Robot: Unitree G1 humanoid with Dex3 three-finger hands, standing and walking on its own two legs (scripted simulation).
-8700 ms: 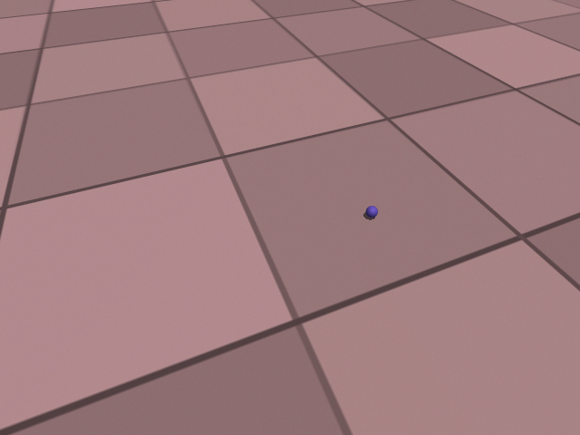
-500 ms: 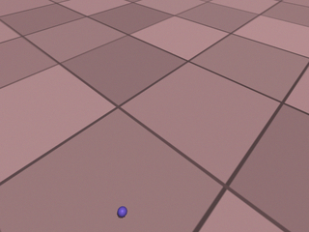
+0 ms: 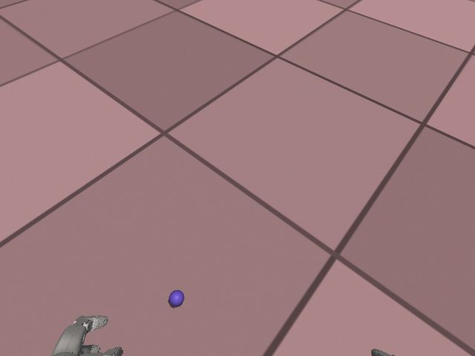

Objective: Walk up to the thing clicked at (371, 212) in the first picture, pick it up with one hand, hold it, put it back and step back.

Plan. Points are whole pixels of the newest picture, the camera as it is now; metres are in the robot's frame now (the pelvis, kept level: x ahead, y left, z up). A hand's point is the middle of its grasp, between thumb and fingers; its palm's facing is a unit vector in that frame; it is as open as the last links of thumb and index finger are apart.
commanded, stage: rise first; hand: left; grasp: from above
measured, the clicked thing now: (176, 298) +0.41 +0.24 -0.73
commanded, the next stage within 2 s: none
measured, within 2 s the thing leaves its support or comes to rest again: neither
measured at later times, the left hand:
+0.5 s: hand out of the picture +0.13 +0.27 -0.22, palm faces -0.15 -0.87 -0.46, open 14.1 cm
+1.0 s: hand (121, 350) +0.20 +0.30 -0.38, palm faces -0.42 -0.54 -0.73, open 14.0 cm
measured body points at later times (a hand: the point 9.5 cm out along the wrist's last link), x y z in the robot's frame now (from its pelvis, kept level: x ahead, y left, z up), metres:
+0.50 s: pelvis -0.01 +0.00 -0.07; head +0.10 +0.02 +0.36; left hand +0.14 +0.31 -0.19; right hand +0.17 -0.25 -0.16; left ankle +0.02 +0.13 -0.72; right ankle -0.02 -0.13 -0.72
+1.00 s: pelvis -0.06 +0.00 -0.23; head +0.13 +0.02 +0.18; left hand +0.22 +0.33 -0.33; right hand +0.14 -0.27 -0.34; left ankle +0.01 +0.13 -0.72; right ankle -0.02 -0.13 -0.72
